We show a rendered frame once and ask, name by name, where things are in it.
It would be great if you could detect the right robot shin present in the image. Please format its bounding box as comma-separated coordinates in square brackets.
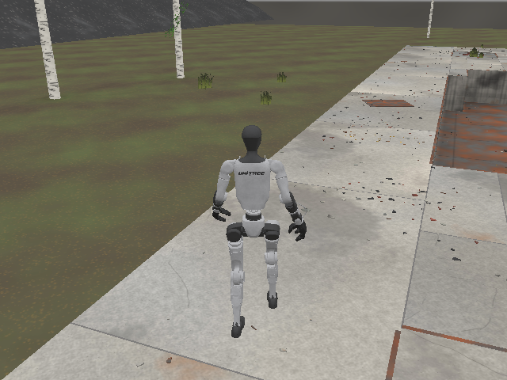
[267, 252, 278, 298]

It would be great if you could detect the robot left forearm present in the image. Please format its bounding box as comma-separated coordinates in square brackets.
[212, 190, 224, 213]

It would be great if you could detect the robot left upper arm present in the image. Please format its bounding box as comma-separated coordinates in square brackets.
[215, 159, 236, 202]

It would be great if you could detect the robot right forearm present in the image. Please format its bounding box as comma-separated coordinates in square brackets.
[285, 192, 303, 225]

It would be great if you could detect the right robot thigh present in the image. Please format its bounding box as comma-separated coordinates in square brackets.
[264, 220, 280, 265]

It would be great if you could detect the robot left hand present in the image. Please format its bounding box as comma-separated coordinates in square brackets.
[212, 208, 231, 222]

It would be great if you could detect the robot right hand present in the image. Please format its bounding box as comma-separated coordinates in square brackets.
[288, 220, 307, 241]

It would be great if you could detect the robot right upper arm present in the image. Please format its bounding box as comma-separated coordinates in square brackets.
[269, 159, 292, 204]

